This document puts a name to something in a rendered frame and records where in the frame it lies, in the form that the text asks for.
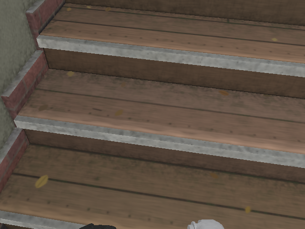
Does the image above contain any robot right thigh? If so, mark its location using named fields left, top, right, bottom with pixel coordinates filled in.
left=187, top=219, right=224, bottom=229

